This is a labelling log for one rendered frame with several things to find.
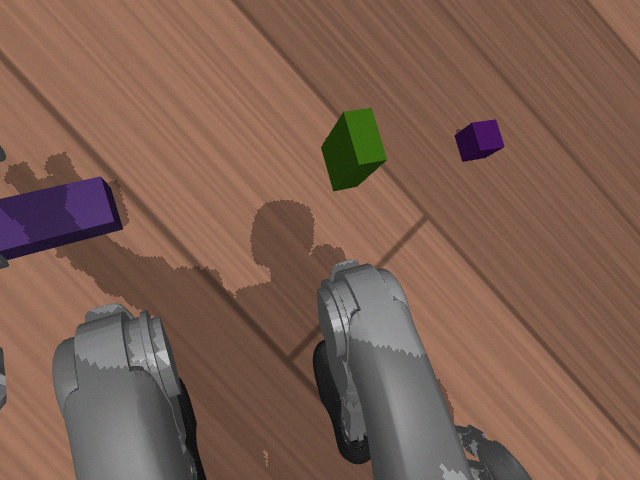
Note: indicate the left robot foot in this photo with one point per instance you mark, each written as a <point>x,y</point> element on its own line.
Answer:
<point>190,428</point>

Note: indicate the right robot hand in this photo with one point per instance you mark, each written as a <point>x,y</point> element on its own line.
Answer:
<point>496,462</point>

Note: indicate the right robot foot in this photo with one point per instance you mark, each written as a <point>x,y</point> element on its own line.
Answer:
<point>356,452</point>

